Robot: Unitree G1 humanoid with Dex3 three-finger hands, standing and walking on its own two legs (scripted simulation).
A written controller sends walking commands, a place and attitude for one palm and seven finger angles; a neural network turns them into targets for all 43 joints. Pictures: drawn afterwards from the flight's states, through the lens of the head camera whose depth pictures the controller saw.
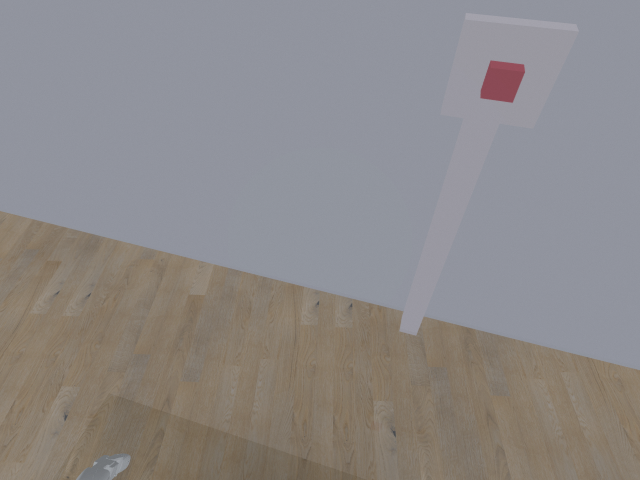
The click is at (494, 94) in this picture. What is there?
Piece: button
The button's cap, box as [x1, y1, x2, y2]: [480, 60, 524, 102]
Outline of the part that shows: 491,60 481,88 480,97 512,102 524,72 523,64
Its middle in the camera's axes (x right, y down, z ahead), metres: +0.30 -0.26 +0.64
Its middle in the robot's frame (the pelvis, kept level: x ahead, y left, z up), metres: +0.69 -0.26 +0.17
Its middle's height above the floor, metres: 0.94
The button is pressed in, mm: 0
